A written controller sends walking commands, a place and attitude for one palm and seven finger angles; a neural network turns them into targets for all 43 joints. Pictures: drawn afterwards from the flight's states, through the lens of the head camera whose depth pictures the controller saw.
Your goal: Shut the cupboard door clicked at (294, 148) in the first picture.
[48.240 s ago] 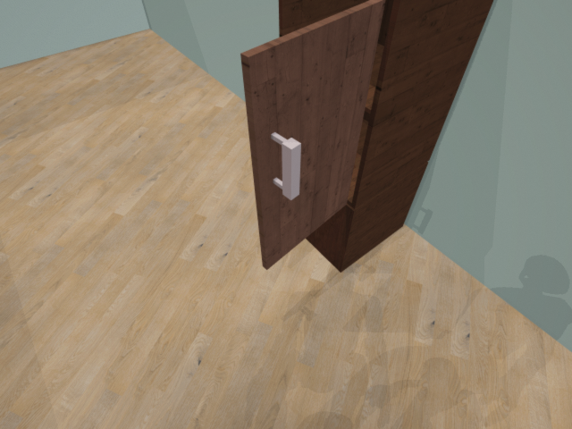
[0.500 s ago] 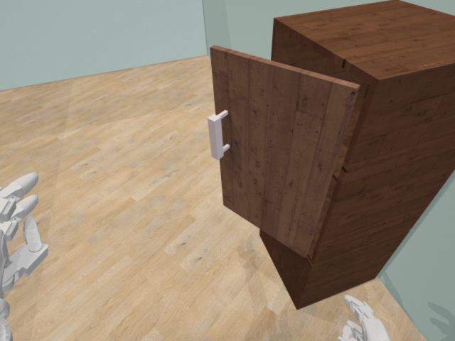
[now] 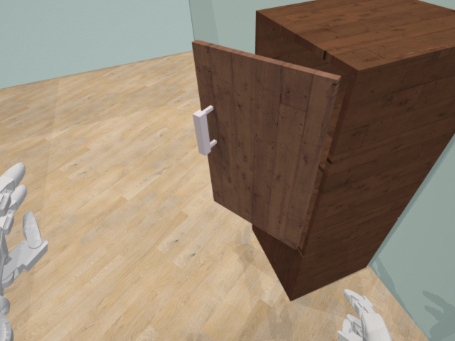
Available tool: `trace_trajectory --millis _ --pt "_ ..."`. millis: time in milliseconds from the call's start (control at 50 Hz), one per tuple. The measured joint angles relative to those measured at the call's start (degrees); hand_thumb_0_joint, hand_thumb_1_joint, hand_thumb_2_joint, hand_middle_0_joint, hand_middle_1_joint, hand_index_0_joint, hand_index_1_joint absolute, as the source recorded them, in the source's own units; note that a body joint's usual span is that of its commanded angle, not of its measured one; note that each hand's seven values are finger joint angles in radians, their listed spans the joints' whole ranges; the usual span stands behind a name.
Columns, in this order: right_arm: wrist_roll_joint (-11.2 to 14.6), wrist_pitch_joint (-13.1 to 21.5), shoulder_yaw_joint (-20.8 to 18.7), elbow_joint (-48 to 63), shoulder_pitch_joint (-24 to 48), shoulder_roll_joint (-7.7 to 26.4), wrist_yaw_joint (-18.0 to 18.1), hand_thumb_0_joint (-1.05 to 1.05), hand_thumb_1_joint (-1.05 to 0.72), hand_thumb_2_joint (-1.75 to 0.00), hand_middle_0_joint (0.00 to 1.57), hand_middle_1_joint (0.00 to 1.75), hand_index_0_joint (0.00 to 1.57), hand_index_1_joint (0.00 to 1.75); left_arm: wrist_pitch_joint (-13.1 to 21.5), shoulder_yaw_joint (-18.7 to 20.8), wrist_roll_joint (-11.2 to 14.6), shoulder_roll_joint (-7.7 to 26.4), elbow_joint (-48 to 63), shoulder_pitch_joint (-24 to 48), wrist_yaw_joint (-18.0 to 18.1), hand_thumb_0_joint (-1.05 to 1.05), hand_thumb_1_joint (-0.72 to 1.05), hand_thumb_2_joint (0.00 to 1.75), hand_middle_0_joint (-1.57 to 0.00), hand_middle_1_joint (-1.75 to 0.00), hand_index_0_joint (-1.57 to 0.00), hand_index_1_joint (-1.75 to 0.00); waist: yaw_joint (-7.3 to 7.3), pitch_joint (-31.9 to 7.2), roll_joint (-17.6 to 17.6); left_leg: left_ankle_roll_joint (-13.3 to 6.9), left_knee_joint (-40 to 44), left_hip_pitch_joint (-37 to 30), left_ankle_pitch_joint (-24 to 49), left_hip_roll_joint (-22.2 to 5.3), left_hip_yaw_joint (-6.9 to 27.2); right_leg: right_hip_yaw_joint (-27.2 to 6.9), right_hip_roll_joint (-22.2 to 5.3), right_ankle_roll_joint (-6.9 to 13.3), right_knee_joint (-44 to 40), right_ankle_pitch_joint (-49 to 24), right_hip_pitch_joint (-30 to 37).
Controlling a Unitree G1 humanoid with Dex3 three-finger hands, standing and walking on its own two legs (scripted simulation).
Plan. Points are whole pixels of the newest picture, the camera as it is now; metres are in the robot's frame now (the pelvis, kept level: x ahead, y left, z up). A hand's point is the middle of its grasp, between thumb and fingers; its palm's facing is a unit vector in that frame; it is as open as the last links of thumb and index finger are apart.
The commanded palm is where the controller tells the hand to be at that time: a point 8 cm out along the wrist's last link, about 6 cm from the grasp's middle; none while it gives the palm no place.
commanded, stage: step back with the hand held close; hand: left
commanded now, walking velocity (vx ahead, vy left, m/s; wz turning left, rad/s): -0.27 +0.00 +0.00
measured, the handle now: (207, 130) +0.64 +0.13 +0.02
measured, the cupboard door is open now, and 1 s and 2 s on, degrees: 31 31 31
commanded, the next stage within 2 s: stop stepping back and stand still in 1.14 s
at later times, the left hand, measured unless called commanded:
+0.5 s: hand out of the picture +0.14 +0.30 +0.16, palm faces +0.42 -0.77 -0.48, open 7.4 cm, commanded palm +0.09 +0.33 +0.17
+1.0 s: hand out of the picture +0.04 +0.30 +0.16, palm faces +0.48 -0.74 -0.46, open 7.4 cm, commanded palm -0.05 +0.34 +0.17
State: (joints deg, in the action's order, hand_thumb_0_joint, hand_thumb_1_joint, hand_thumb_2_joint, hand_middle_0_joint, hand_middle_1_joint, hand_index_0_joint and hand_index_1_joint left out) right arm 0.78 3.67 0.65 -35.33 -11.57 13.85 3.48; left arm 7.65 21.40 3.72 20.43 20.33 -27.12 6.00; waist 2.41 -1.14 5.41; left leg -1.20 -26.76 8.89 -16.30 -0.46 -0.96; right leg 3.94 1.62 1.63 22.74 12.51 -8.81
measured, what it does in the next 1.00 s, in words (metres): walks backwards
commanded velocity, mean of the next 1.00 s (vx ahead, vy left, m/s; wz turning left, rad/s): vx -0.31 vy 0.00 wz -0.01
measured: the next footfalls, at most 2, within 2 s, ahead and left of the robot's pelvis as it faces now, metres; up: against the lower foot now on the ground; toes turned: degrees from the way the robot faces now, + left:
right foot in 1.24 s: -0.33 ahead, -0.11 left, +0.00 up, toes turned -3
left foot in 1.36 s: -0.11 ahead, +0.10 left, +0.00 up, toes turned +2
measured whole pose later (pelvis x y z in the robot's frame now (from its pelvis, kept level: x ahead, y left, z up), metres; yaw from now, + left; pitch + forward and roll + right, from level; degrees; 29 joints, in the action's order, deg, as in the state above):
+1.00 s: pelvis -0.16 +0.03 -0.03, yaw +5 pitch -1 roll -4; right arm -0.1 3.1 -0.8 -33.3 -13.4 13.0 3.7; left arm 14.7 26.5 0.8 26.0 29.4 -28.4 9.4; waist -2.9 2.1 1.1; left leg -5.0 -38.1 30.4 -10.0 -1.9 -2.2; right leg 0.2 3.6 -1.3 48.4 18.6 -29.3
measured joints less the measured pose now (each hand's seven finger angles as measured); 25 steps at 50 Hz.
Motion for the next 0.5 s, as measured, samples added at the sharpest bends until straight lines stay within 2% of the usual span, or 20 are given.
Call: trace_trajectory --millis 140,260,340,420,500 --pt "0.29 -3.1 -1.54 0.68 0.73 1.2 0.33 0.02 -0.91 -0.9 0.21 0.3 0.2 0.3 1.45 -0.21 -0.36 0.93 1.41 -2.75 0.64 0.01 0.89 0.9 -0.21 -0.3 -0.21 -0.3 -1.55 0.57 -1.46 -0.88 -1.95 4.48 -0.07 0.98 -0.77 -0.69 -1.11 -0.94 2.87 0.21 -5.08" --pt "0.37 -5.31 -1.74 3.11 1.03 0.59 1.29 0.02 -0.91 -0.9 0.2 0.3 0.2 0.3 0.97 1.64 -0.22 4.44 5.9 -4.54 1.1 0.01 0.88 0.9 -0.21 -0.3 -0.22 -0.3 -2.33 1.35 -4.04 -1.86 -2.88 5.95 0.44 1.98 -2.1 -2.0 -2.18 -1.98 5.58 0.12 -7.67" --pt "0.2 -5.53 -1.37 4.5 1.29 -0.16 1.25 0.02 -0.91 -0.9 0.2 0.3 0.2 0.3 1.5 3.38 -0.31 6.11 7.69 -4.5 1.4 0.01 0.88 0.9 -0.21 -0.3 -0.22 -0.3 -2.68 0.94 -5.16 -2.41 -4.31 7.35 0.69 2.27 -2.71 -2.62 -2.51 -2.41 7.07 -0.36 -9.22" --pt "0.03 -5.01 -0.84 5.41 1.03 -0.72 1.02 0.02 -0.91 -0.9 0.2 0.3 0.2 0.3 2.36 4.31 -0.73 5.99 7.71 -4.67 1.47 0.01 0.88 0.9 -0.21 -0.3 -0.21 -0.3 -2.63 0.19 -5.5 -2.96 -6.15 8.99 0.87 2.29 -3.14 -3.06 -2.58 -2.75 8.3 -0.86 -10.66" --pt "0.02 -4.15 -0.33 5.67 0.13 -0.81 0.95 0.02 -0.91 -0.9 0.21 0.3 0.2 0.3 2.94 4.25 -1.66 4.35 6.38 -3.86 1.55 0.01 0.88 0.9 -0.21 -0.3 -0.21 -0.3 -2.13 0.14 -5.35 -3.3 -8.76 11.0 0.86 2.13 -3.07 -2.9 -2.54 -2.84 10.17 -1.28 -12.26"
